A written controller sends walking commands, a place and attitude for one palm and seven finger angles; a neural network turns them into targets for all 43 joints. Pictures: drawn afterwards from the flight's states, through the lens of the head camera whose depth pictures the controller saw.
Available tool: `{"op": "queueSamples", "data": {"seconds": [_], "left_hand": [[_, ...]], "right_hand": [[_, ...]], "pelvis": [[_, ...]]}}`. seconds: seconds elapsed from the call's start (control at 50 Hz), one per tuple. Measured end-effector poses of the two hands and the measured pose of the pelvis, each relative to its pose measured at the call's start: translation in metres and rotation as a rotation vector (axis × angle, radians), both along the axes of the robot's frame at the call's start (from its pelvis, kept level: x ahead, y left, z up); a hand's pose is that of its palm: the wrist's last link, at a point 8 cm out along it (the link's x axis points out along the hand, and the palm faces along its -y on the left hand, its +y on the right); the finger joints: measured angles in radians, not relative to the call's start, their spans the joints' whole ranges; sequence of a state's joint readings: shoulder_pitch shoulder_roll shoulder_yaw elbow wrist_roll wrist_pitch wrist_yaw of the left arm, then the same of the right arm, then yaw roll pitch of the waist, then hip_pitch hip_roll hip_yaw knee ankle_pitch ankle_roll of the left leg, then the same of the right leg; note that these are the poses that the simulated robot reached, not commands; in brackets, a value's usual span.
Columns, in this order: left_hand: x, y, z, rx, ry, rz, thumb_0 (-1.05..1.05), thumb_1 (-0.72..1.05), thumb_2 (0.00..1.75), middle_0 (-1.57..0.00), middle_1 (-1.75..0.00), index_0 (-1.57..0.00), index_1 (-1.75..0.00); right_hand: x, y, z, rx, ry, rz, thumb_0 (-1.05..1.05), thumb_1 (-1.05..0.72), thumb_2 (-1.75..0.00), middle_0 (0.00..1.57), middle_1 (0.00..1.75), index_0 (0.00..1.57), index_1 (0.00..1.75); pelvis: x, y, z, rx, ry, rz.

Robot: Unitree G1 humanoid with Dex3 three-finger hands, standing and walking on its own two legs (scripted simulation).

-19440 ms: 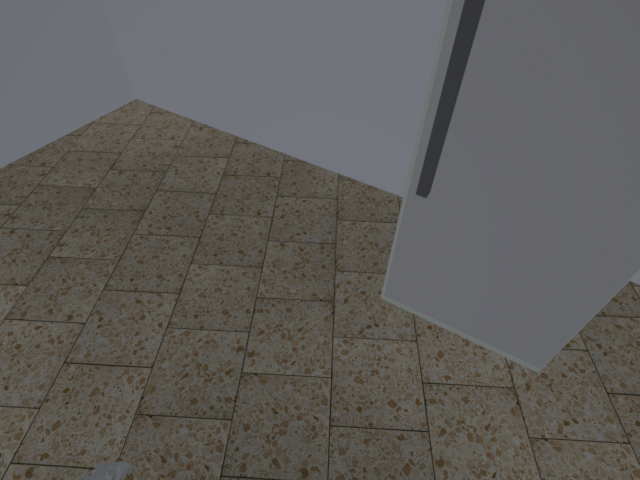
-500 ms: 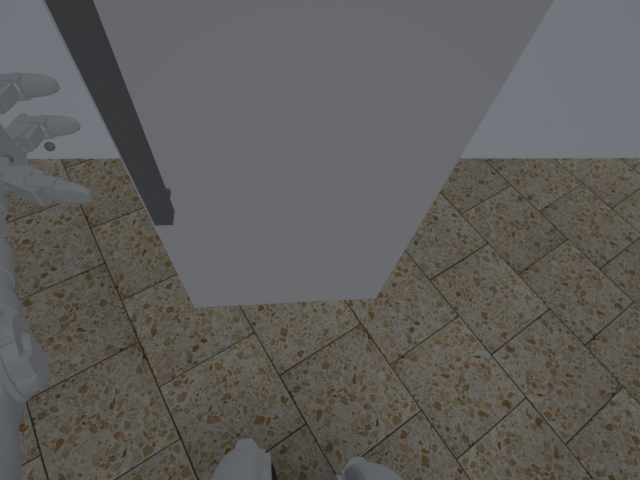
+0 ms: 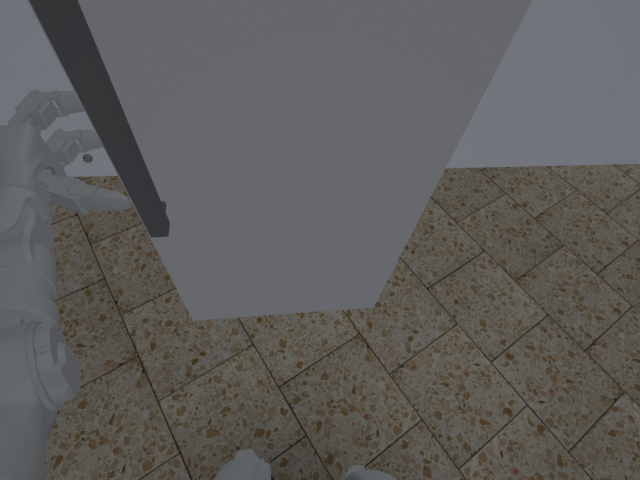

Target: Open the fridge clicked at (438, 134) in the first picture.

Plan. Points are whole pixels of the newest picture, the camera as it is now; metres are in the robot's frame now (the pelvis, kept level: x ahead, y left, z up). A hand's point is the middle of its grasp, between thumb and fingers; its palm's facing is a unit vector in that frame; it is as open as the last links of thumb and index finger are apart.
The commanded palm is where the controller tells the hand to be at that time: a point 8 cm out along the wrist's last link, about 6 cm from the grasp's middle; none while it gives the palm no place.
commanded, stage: feel for the door with the fingertips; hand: left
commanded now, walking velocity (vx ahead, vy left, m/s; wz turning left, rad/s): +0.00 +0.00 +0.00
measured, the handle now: (115, 114) +0.54 +0.23 +0.13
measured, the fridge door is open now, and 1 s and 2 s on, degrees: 0 0 0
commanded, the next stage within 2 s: slide the fingers in behind the handle in 0.26 s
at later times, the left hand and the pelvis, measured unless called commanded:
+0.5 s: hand (71, 142) +0.49 +0.27 +0.12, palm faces +0.05 -1.00 +0.02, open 13.4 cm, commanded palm +0.47 +0.31 +0.10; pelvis +0.00 -0.01 -0.01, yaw +0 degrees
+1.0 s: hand (85, 153) +0.48 +0.26 +0.11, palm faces +0.06 -1.00 +0.00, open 14.0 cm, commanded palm +0.46 +0.29 +0.10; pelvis +0.00 +0.01 +0.00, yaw +0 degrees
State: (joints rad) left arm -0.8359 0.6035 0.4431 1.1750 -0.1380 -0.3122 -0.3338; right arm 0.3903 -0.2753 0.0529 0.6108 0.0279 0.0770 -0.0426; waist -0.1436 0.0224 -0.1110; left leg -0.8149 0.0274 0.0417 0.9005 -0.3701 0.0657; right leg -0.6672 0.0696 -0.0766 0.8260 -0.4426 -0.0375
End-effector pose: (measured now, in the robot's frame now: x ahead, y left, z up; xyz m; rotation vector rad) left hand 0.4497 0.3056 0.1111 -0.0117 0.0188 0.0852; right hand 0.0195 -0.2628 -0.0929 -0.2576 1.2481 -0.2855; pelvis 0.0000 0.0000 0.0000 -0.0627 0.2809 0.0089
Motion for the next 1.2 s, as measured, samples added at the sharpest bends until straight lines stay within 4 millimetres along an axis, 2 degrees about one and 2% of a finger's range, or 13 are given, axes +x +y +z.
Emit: {"op": "queueSamples", "data": {"seconds": [0.2,0.38,0.58,0.68,0.94,1.2], "left_hand": [[0.008,0.011,0.011,0.024,-0.022,0.004,-0.01,-0.5,0.3,-0.3,-1.2,-0.3,-1.2],[0.017,0.017,0.009,-0.007,-0.002,-0.029,-0.01,-0.5,0.3,-0.35,-1.23,-0.36,-1.25],[0.017,0.02,0.003,0.001,0.011,-0.026,-0.01,-0.5,0.3,-0.36,-1.24,-0.38,-1.24],[0.013,0.018,-0.007,0.002,0.028,-0.021,-0.01,-0.5,0.3,-0.33,-1.22,-0.34,-1.22],[0.011,0.01,-0.003,0.01,-0.007,-0.017,-0.01,-0.5,0.3,-0.3,-1.2,-0.3,-1.21],[0.006,-0.014,-0.002,-0.001,-0.024,-0.025,-0.01,-0.5,0.3,-0.3,-1.2,-0.3,-1.2]], "right_hand": [[-0.011,-0.01,-0.002,-0.021,0.047,0.002,0.0,-0.9,-0.9,0.2,0.3,0.2,0.3],[-0.026,-0.019,0.005,-0.056,0.098,-0.018,0.0,-0.9,-0.9,0.2,0.3,0.2,0.3],[-0.033,-0.013,0.005,-0.051,0.105,-0.03,0.0,-0.9,-0.9,0.2,0.3,0.2,0.3],[-0.03,-0.004,0.003,-0.033,0.097,-0.028,0.0,-0.9,-0.9,0.2,0.3,0.2,0.3],[-0.007,0.009,0.0,-0.009,0.043,-0.001,0.0,-0.9,-0.9,0.2,0.3,0.2,0.3],[0.008,0.01,-0.002,0.012,-0.002,0.019,0.0,-0.9,-0.9,0.2,0.3,0.2,0.3]], "pelvis": [[-0.003,-0.006,-0.003,-0.003,0.02,0.007],[-0.002,-0.008,-0.004,-0.008,0.042,0.009],[-0.003,-0.004,-0.006,-0.014,0.052,0.002],[-0.002,0.001,-0.005,-0.015,0.046,-0.001],[0.004,0.01,-0.002,-0.016,0.026,0.007],[0.003,0.01,-0.001,-0.006,0.005,0.006]]}}
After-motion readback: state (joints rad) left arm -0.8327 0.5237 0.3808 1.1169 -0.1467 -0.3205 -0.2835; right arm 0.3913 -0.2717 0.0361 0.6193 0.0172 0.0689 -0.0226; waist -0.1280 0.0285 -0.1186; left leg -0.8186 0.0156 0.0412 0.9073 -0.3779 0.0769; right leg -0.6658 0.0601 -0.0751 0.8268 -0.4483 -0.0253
